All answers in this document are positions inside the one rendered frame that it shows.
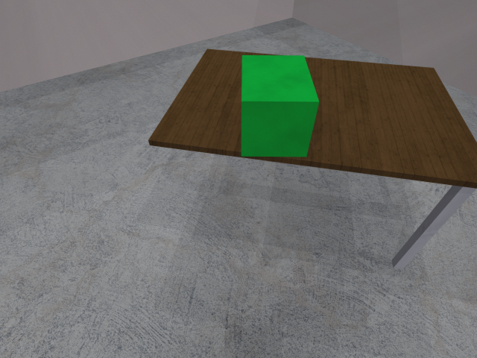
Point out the carton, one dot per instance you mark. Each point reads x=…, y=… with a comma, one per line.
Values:
x=279, y=105

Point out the table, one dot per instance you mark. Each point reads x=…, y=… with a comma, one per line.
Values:
x=373, y=118

